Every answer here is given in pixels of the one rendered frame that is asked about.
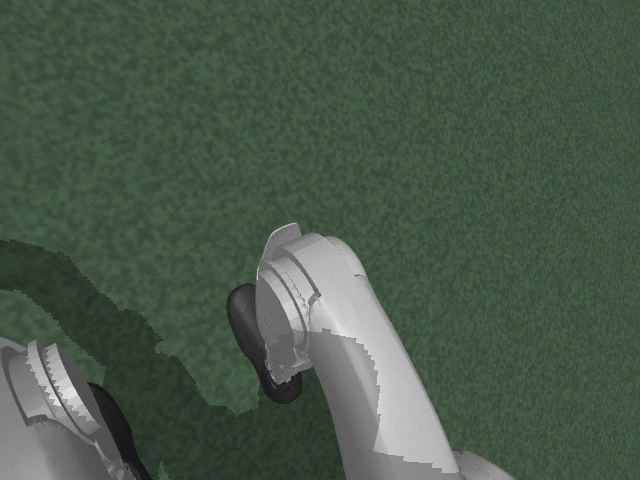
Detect left robot foot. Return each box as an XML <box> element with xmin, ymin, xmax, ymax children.
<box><xmin>87</xmin><ymin>382</ymin><xmax>152</xmax><ymax>480</ymax></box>

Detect right robot hand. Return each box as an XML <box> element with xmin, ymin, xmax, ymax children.
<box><xmin>452</xmin><ymin>450</ymin><xmax>517</xmax><ymax>480</ymax></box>

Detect right robot foot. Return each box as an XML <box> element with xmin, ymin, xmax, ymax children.
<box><xmin>226</xmin><ymin>284</ymin><xmax>303</xmax><ymax>404</ymax></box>

